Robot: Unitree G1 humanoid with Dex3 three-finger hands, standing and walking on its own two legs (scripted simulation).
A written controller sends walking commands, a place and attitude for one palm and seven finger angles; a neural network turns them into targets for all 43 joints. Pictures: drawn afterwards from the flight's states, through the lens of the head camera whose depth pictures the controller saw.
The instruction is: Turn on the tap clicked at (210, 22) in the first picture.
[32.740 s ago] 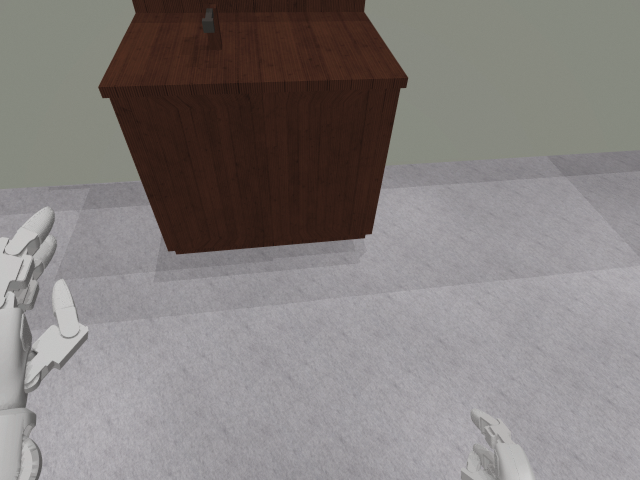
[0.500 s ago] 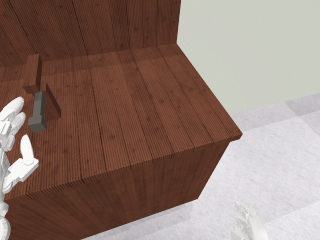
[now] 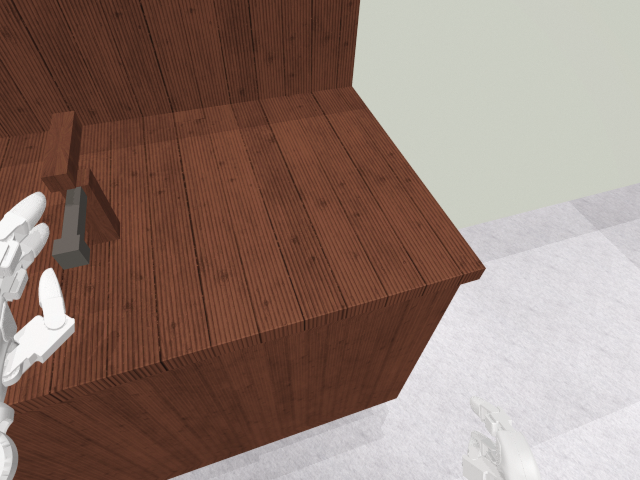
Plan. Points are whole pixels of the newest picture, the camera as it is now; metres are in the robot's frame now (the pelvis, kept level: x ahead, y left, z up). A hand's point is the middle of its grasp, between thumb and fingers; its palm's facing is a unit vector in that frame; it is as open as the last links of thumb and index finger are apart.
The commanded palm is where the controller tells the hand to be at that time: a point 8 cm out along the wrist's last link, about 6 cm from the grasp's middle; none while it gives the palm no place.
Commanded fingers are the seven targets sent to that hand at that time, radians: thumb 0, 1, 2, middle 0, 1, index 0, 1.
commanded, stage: shuffle to correct the standing spot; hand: left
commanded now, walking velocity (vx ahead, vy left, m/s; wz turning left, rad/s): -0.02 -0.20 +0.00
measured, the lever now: (71, 252) +0.34 +0.32 +0.10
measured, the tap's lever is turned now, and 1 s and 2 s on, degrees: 0 0 0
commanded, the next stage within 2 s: come to a stop and stand still in 0.36 s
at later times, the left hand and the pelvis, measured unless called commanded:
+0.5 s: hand (73, 328) +0.22 +0.24 +0.16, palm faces +0.33 -0.86 -0.39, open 7.4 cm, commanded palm +0.16 +0.28 +0.18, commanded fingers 0.00 0.90 0.90 -0.20 -0.30 -0.20 -0.30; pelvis +0.00 +0.00 +0.00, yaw +0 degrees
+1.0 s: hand out of the picture +0.20 +0.30 +0.17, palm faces +0.41 -0.86 -0.32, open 7.4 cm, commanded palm +0.14 +0.32 +0.18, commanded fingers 0.00 0.90 0.90 -0.20 -0.30 -0.20 -0.30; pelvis -0.03 +0.05 +0.01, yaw -3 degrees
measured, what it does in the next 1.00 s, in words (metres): shifts its weight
